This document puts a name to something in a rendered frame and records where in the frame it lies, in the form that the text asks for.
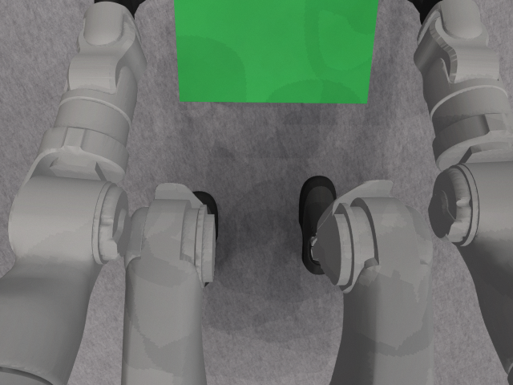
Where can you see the robot right forearm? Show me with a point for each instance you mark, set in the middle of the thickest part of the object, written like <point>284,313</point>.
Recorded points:
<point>462,86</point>

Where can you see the robot left upper arm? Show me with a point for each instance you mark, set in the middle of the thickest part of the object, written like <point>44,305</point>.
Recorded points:
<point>63,231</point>

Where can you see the left robot hand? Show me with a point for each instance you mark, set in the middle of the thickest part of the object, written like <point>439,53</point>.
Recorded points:
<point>132,5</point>

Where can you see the carton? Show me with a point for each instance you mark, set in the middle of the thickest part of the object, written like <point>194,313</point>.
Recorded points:
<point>275,51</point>

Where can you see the robot right foot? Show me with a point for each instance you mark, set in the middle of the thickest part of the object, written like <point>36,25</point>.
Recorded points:
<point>317,194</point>

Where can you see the robot right shin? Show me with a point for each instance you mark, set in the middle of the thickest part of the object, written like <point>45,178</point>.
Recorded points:
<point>371,188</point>

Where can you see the robot right upper arm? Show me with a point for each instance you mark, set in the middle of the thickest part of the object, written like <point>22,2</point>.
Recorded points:
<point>472,207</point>

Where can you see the robot left forearm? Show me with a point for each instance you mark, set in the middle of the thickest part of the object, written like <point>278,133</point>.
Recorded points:
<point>89,138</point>

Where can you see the right robot hand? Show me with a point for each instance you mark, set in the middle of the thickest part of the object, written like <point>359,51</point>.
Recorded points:
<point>424,7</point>

